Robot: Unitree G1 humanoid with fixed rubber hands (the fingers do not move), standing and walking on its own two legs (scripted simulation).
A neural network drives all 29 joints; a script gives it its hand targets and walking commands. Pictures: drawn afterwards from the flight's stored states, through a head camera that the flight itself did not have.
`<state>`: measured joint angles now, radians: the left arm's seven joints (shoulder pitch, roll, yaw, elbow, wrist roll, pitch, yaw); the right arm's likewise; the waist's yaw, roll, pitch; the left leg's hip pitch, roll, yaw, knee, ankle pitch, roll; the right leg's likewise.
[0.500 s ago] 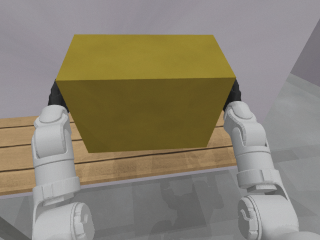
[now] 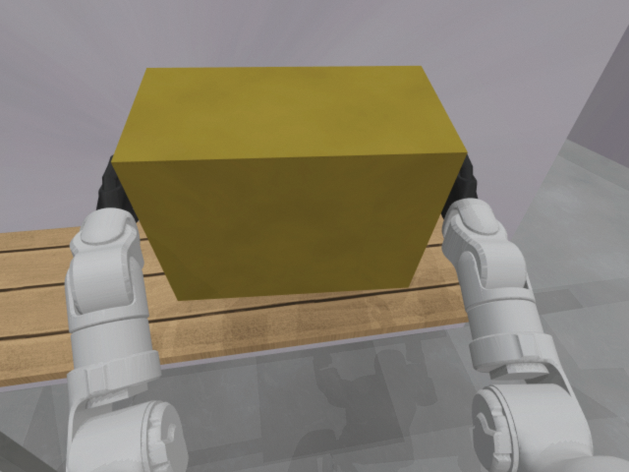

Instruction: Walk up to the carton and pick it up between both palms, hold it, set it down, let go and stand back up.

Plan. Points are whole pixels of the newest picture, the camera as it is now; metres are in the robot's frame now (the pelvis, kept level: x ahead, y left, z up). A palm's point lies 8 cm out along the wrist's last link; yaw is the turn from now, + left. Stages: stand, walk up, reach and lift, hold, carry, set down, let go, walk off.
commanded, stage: hold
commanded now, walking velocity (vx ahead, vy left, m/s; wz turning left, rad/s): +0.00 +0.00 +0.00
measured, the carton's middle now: (292, 190) +0.39 +0.01 +0.19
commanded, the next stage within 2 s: none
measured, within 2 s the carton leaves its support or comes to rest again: neither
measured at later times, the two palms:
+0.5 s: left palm (122, 215) +0.35 +0.20 +0.19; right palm (461, 205) +0.34 -0.20 +0.19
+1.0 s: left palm (110, 214) +0.35 +0.21 +0.19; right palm (450, 199) +0.35 -0.19 +0.19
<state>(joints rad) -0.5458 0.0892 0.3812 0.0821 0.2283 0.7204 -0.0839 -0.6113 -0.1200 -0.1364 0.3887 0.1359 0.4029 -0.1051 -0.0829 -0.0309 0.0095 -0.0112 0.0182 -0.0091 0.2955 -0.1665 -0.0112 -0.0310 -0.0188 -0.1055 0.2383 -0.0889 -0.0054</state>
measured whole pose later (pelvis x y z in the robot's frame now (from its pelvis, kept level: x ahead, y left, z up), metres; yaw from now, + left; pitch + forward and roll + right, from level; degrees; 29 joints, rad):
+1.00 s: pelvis +0.00 +0.00 +0.00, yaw +1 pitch -7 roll +0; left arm -0.57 0.11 0.38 0.11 0.23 0.71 -0.09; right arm -0.62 -0.09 -0.17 0.41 0.09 0.39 -0.10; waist -0.09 -0.04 0.01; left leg -0.02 0.01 -0.02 0.29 -0.16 -0.01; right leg -0.03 -0.03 -0.12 0.24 -0.09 0.00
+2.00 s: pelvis +0.00 +0.00 +0.00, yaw +1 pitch -7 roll +0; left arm -0.56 0.10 0.38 0.11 0.24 0.72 -0.10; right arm -0.61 -0.09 -0.18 0.39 0.09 0.40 -0.10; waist -0.09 -0.04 0.02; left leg -0.02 0.01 -0.02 0.29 -0.15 -0.01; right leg -0.04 -0.03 -0.11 0.24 -0.09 0.00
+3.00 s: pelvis +0.00 +0.00 +0.00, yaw +1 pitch -8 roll +0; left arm -0.53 0.09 0.38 0.07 0.25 0.73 -0.10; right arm -0.60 -0.10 -0.15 0.37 0.12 0.39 -0.10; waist -0.10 -0.04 0.02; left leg 0.00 0.01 -0.02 0.29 -0.16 -0.01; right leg -0.01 -0.02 -0.11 0.24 -0.09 -0.01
